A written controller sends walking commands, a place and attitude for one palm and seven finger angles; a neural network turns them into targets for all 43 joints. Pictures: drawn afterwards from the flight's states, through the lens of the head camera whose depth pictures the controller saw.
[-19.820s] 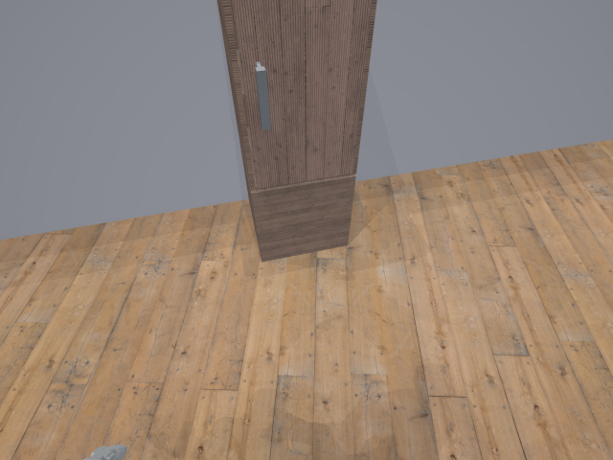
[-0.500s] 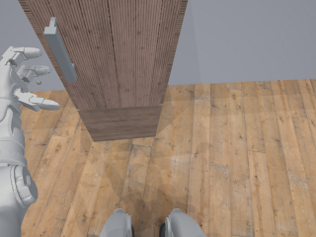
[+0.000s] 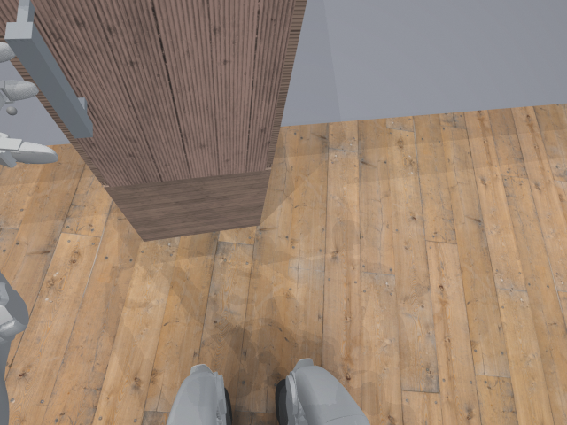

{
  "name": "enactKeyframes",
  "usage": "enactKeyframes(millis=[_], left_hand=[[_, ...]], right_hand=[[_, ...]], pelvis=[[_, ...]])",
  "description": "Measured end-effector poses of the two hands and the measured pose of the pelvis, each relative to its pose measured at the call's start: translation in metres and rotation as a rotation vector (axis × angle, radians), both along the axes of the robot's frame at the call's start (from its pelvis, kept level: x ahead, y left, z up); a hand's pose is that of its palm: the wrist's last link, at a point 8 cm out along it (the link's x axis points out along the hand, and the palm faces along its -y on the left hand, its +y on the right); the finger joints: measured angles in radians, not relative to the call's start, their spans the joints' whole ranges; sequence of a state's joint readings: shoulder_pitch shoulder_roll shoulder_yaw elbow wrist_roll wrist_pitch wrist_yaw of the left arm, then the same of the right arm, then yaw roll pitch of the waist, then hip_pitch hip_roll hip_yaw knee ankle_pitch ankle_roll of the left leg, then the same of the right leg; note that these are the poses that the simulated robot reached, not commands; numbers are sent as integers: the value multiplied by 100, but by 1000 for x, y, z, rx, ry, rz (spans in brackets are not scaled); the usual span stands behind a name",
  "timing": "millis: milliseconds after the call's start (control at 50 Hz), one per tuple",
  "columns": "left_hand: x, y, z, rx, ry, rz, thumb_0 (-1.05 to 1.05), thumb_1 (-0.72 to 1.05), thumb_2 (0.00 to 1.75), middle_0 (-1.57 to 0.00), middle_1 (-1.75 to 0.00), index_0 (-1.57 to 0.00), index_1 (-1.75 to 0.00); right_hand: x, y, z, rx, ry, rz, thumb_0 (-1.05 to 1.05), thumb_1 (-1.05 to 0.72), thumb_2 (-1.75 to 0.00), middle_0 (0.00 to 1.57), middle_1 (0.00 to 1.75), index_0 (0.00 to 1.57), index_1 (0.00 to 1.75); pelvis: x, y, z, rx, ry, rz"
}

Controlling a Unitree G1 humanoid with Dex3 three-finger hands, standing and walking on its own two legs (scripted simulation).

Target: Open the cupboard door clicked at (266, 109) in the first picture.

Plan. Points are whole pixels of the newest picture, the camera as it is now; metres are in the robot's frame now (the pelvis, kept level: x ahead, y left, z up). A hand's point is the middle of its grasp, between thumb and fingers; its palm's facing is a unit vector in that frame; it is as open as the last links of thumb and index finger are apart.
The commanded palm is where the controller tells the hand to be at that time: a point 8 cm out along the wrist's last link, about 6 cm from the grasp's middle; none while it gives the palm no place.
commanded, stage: move the hooked fingers beside the handle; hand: left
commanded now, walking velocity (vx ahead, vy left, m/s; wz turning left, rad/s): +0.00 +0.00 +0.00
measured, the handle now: (58, 77) +0.56 +0.24 +0.07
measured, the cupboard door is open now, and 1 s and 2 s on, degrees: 0 0 0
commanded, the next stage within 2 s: slide the fingers in behind the handle in 0.62 s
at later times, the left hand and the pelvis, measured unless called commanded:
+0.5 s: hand out of the picture +0.49 +0.30 +0.06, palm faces +0.10 -1.00 +0.00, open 14.0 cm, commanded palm +0.48 +0.33 +0.07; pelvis +0.00 +0.01 +0.00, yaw +1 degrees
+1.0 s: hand (29, 114) +0.50 +0.26 +0.07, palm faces +0.09 -1.00 +0.00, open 14.0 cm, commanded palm +0.48 +0.30 +0.06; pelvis +0.00 +0.01 +0.00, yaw +0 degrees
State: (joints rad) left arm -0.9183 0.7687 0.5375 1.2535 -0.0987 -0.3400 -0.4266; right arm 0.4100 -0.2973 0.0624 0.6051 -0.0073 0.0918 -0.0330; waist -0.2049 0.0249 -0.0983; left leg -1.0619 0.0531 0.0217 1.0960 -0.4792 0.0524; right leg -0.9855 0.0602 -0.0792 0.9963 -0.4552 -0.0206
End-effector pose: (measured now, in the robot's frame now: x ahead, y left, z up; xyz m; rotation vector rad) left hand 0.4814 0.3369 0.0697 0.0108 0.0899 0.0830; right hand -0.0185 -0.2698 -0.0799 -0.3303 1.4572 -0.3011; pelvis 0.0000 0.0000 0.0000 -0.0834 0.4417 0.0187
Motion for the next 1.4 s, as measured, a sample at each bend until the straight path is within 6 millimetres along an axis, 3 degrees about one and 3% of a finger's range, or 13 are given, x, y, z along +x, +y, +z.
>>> enactKeyframes(millis=[180,360,520,700,900,1100,1400], left_hand=[[-8,5,2,-6,-57,50,-1,-49,30,-30,-120,-30,-120],[-20,15,1,-6,-5,17,-1,-49,30,-30,-120,-30,-120],[-14,13,-7,-12,-43,13,-1,-50,30,-30,-120,-30,-120],[-3,4,-6,-11,-45,4,-1,-49,30,-30,-120,-30,-120],[-5,-7,3,-3,-31,7,-1,-49,30,-30,-120,-30,-120],[-5,-32,-4,-10,-33,11,-1,-49,30,-30,-120,-30,-120],[-4,-50,1,2,-42,12,-1,-49,30,-30,-120,-30,-120]], right_hand=[[11,7,3,14,-29,3,1,-90,-89,20,30,20,30],[25,10,4,11,-64,34,1,-90,-89,20,30,20,30],[25,8,0,-17,-57,59,0,-90,-89,20,30,20,30],[8,15,-3,-2,-18,29,0,-90,-89,20,30,20,30],[-4,23,-3,43,-2,-1,1,-90,-89,20,30,20,30],[4,12,-5,40,-27,10,1,-90,-89,20,30,20,30],[18,-1,-9,53,-48,15,1,-90,-89,20,30,20,30]], pelvis=[[5,3,4,-3,-14,-4],[4,8,6,-7,-32,9],[-4,11,-2,-15,-13,19],[-6,13,-3,-19,-4,14],[-2,11,2,-11,-21,8],[-2,5,1,-1,-27,8],[2,-7,2,12,-31,8]])
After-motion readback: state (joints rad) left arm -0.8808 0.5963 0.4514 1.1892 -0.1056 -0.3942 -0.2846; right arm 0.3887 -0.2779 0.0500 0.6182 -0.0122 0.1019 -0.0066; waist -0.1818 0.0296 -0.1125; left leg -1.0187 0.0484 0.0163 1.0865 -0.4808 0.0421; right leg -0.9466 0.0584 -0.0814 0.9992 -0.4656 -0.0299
